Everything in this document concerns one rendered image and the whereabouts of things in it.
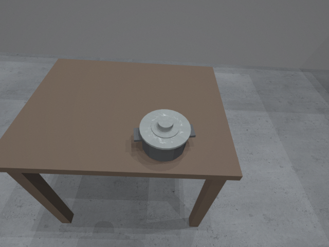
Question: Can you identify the knob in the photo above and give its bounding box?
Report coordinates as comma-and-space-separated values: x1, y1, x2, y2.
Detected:
158, 116, 174, 130

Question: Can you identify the table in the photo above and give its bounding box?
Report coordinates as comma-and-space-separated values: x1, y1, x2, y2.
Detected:
0, 59, 243, 227

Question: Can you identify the lid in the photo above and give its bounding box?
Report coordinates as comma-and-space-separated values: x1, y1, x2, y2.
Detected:
139, 109, 191, 150

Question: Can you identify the pot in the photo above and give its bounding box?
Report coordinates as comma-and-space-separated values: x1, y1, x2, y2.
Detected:
134, 124, 196, 162

